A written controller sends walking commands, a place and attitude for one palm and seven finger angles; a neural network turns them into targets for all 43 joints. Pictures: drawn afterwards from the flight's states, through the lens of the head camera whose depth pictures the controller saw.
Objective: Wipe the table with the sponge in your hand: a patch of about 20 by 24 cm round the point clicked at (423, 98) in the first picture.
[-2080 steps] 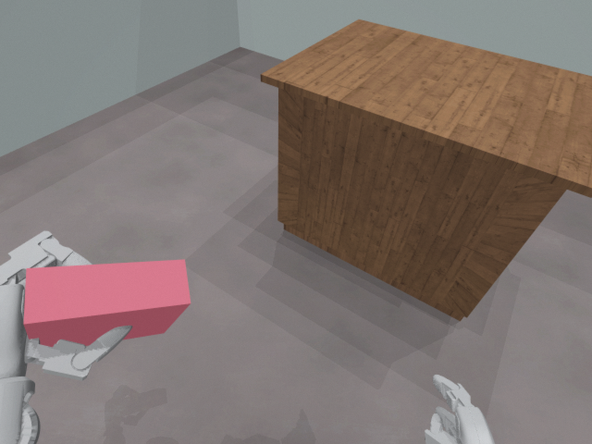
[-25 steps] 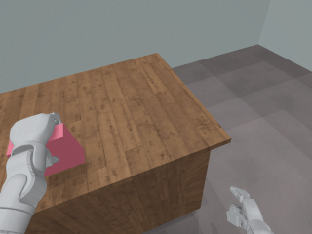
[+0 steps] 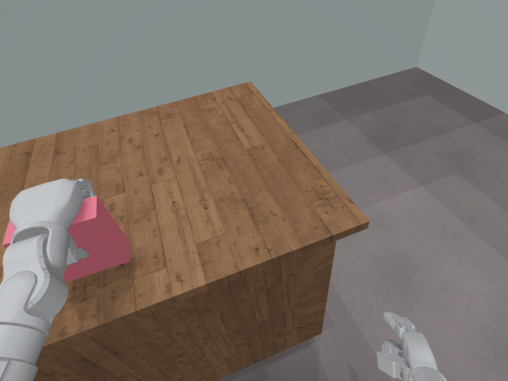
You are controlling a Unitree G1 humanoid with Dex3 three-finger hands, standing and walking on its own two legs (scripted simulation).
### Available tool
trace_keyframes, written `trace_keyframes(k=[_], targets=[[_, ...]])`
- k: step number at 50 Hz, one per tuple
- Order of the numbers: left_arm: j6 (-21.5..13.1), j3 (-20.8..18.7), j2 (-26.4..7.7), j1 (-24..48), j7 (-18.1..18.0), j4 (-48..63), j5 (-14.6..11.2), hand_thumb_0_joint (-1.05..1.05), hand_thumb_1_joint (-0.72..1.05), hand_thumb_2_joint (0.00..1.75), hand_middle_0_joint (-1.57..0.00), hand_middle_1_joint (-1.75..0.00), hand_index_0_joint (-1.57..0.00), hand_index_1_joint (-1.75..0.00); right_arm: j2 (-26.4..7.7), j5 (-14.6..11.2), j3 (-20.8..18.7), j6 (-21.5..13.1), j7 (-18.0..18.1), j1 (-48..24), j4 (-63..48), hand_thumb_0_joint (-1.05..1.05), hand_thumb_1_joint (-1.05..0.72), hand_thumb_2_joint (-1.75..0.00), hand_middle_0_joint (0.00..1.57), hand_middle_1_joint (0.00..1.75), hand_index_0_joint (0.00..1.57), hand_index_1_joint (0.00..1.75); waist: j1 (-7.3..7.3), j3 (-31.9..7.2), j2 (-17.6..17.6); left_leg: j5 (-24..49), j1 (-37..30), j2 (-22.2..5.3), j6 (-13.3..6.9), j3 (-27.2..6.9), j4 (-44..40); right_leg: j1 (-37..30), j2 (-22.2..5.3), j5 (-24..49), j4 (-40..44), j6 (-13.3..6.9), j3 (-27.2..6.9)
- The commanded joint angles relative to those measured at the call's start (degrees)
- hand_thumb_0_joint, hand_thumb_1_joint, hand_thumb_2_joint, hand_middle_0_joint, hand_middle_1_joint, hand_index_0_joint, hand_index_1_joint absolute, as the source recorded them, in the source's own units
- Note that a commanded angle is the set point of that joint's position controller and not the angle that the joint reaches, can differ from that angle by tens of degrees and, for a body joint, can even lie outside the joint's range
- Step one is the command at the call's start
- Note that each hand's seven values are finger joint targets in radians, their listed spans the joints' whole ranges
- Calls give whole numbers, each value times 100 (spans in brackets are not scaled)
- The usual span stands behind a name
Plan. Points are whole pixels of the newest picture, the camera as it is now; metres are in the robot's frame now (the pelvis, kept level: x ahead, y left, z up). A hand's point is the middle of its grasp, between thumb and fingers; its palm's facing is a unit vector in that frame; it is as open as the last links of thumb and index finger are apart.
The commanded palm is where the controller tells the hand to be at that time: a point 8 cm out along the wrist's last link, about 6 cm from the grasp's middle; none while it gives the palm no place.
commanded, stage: move the sponge above the wiping area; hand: left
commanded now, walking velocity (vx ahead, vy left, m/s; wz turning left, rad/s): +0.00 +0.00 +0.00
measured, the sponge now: (81, 249) +0.28 +0.34 +0.07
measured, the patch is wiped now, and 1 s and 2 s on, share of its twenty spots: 0.00 0.00 0.15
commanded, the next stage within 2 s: lower the sponge onto the table in 0.48 s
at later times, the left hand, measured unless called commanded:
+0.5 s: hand (63, 235) +0.27 +0.34 +0.12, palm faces +0.01 -0.04 -1.00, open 9.0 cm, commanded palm +0.24 +0.33 +0.19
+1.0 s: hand (79, 241) +0.27 +0.31 +0.11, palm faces +0.00 -0.05 -1.00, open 9.0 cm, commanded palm +0.25 +0.32 +0.18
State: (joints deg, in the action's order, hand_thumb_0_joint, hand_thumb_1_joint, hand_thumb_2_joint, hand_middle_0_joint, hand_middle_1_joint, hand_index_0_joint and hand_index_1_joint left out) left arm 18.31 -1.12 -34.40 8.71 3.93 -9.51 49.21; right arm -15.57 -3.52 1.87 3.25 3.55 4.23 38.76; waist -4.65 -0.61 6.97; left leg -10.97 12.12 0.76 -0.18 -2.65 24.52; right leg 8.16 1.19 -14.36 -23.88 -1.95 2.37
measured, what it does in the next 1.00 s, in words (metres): stands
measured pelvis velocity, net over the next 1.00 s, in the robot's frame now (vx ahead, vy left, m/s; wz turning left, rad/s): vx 0.00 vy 0.01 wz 0.01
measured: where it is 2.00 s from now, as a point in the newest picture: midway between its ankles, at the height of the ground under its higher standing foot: outside the picture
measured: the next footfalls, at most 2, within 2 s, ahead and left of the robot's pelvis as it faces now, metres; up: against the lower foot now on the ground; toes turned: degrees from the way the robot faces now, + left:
none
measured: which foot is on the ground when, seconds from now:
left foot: down 0.00-1.00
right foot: down 0.00-1.00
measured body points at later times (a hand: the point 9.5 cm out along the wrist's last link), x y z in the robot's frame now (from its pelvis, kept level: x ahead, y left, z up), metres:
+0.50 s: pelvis +0.01 +0.01 +0.00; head +0.00 -0.04 +0.45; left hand +0.27 +0.33 +0.17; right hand +0.24 -0.21 -0.10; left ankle +0.02 +0.12 -0.74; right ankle -0.02 -0.10 -0.74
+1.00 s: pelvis +0.00 +0.01 +0.00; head -0.01 -0.04 +0.45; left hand +0.27 +0.31 +0.17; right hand +0.23 -0.20 -0.10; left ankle +0.02 +0.12 -0.74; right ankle -0.02 -0.10 -0.74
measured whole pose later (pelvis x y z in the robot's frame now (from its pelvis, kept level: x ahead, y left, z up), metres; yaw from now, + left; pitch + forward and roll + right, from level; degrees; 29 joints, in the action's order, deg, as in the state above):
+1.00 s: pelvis +0.00 +0.01 +0.00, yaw +0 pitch -2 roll +0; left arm 19.2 2.5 -31.7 3.9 4.0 -1.2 50.3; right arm -15.3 -3.2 2.0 3.7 3.2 3.9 37.9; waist -6.0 -0.3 6.7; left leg -11.2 11.3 1.7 -0.9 -2.8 24.6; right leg 7.1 0.3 -14.6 -23.7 -1.3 2.5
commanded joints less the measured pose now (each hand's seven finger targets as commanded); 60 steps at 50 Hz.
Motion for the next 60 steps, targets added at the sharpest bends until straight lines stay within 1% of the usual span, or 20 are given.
trace_keyframes(k=[1, 5, 6, 10, 11, 15, 21, 25, 26, 28, 30, 31, 35, 41, 46, 50, 51, 55, 56, 60], targets=[[-71, -963, -1757, 984, -37, 1130, 129, 0, 10, 130, -120, -160, -120, -160, -660, 15, -221, -230, 27, -974, -1072, 0, -90, -90, 20, 30, 20, 30, -146, -1262, -566, 1136, -391, 270, -333, 144, -56, -469, 17, 1504, 215, -97, -197], [-410, -1454, -2183, 904, -151, 1943, 103, 0, 10, 130, -120, -160, -120, -160, -584, 25, -182, -258, 16, -1053, -1177, 0, -90, -90, 20, 30, 20, 30, -230, -1289, -186, 1325, -557, 287, -348, 69, 3, -418, 73, 1606, 215, -165, -340], [-467, -1299, -1943, 850, -221, 2002, 108, 0, 10, 130, -120, -160, -120, -160, -537, 59, -220, -287, 24, -886, -1165, 0, -90, -90, 20, 30, 20, 30, -170, -1313, -140, 1405, -586, 280, -359, 126, 44, -410, 47, 1646, 173, -134, -199], [-503, -1448, -2068, 1195, -466, 2182, 125, 0, 10, 130, -120, -160, -120, -160, -539, 35, -210, -345, 50, -990, -1125, 0, -90, -90, 20, 30, 20, 30, -191, -1087, 206, 1304, -666, 272, -317, 42, -24, -169, 118, 1319, 294, -219, -318], [-448, -1247, -1806, 1139, -526, 1992, 104, 0, 10, 130, -120, -160, -120, -160, -535, 56, -268, -350, 71, -828, -1063, 0, -90, -90, 20, 30, 20, 30, -104, -1072, 114, 1280, -620, 240, -321, 106, -19, -151, 80, 1299, 263, -170, -157], [-249, -1268, -1904, 1177, -524, 1708, 41, 0, 10, 130, -120, -160, -120, -160, -587, -5, -231, -338, 87, -1075, -1015, 0, -90, -90, 20, 30, 20, 30, -151, -1043, -47, 1114, -579, 272, -291, 69, -84, -189, 93, 1189, 336, -197, -306], [-105, -714, -1417, 1077, -218, 1644, 13, 0, 10, 130, -120, -160, -120, -160, -586, 8, -238, -322, 103, -983, -1043, 0, -90, -90, 20, 30, 20, 30, -30, -1270, -341, 1288, -638, 238, -320, 101, -31, -274, 28, 1523, 242, -117, -121], [-149, -1095, -1819, 780, -114, 1906, 65, 0, 10, 130, -120, -160, -120, -160, -583, 6, -169, -270, 51, -1139, -1119, 0, -90, -90, 20, 30, 20, 30, -159, -1268, -326, 1368, -633, 238, -312, 0, -75, -341, 88, 1550, 246, -177, -239], [-179, -798, -1487, 933, -121, 1959, 106, 0, 10, 130, -120, -160, -120, -160, -536, 31, -178, -269, 52, -993, -1108, 0, -90, -90, 20, 30, 20, 30, -63, -1273, -363, 1406, -631, 226, -308, 61, -63, -306, 48, 1542, 210, -129, -73], [-206, -1022, -1699, 933, -202, 1940, 147, 0, 10, 130, -120, -160, -120, -160, -593, 56, -221, -225, 27, -895, -1062, 0, -90, -90, 20, 30, 20, 30, -96, -1179, -278, 1417, -606, 197, -280, 15, -127, -298, 68, 1476, 256, -148, -68], [-200, -1378, -2060, 1004, -320, 2213, 193, 0, 10, 130, -120, -160, -120, -160, -544, 43, -133, -245, 23, -1177, -1161, 0, -90, -90, 20, 30, 20, 30, -276, -1249, -57, 1404, -655, 226, -279, -28, -163, -345, 124, 1336, 252, -234, -238], [-167, -1137, -1735, 1032, -386, 2097, 203, 0, 10, 130, -120, -160, -120, -160, -502, 70, -166, -247, 28, -1012, -1112, 0, -90, -90, 20, 30, 20, 30, -201, -1284, -104, 1473, -642, 222, -276, 45, -129, -368, 85, 1380, 210, -195, -77], [10, -1086, -1699, 1200, -481, 1967, 197, 0, 10, 130, -120, -160, -120, -160, -517, 17, -126, -224, -7, -1216, -1113, 0, -90, -90, 20, 30, 20, 30, -241, -1027, 101, 1208, -602, 213, -234, -22, -240, -185, 140, 1020, 316, -248, -189], [167, -404, -1090, 1196, -312, 2018, 175, 0, 10, 130, -120, -160, -120, -160, -523, 4, -179, -263, -6, -1129, -1100, 0, -90, -90, 20, 30, 20, 30, -86, -1244, -47, 1142, -693, 189, -248, -38, -222, -223, 103, 989, 267, -198, -32], [101, -557, -1275, 1154, -245, 1938, 250, 0, 10, 130, -120, -160, -120, -160, -536, 28, -165, -262, 25, -1067, -1074, 0, -90, -90, 20, 30, 20, 30, -89, -1206, -442, 1061, -632, 204, -278, -21, -235, -261, 106, 999, 290, -173, -57], [-3, -902, -1652, 1375, -378, 1926, 319, 0, 10, 130, -120, -160, -120, -160, -546, 3, -132, -248, 30, -1200, -1079, 0, -90, -90, 20, 30, 20, 30, -207, -1056, -192, 822, -611, 205, -266, -70, -349, -166, 168, 674, 371, -241, -202], [-10, -638, -1305, 1415, -424, 1792, 334, 0, 10, 130, -120, -160, -120, -160, -508, 29, -154, -264, 28, -1092, -1040, 0, -90, -90, 20, 30, 20, 30, -144, -1130, -275, 960, -622, 217, -262, -5, -283, -204, 137, 807, 309, -211, -61], [16, -872, -1565, 1395, -531, 1778, 383, 0, 10, 130, -120, -160, -120, -160, -545, 13, -147, -247, -2, -1187, -1054, 0, -90, -90, 20, 30, 20, 30, -244, -1182, 25, 965, -641, 236, -251, -27, -310, -235, 169, 803, 335, -268, -240], [40, -598, -1181, 1244, -546, 1686, 325, 0, 10, 130, -120, -160, -120, -160, -509, 37, -191, -270, -4, -1072, -1048, 0, -90, -90, 20, 30, 20, 30, -184, -1262, -73, 1038, -633, 232, -261, 48, -241, -296, 120, 915, 291, -214, -78], [120, -782, -1436, 1055, -479, 1585, 310, 0, 10, 130, -120, -160, -120, -160, -581, 3, -171, -229, -22, -1185, -1055, 0, -90, -90, 20, 30, 20, 30, -209, -1171, -141, 1024, -557, 264, -274, 41, -207, -289, 143, 1054, 318, -229, -273]])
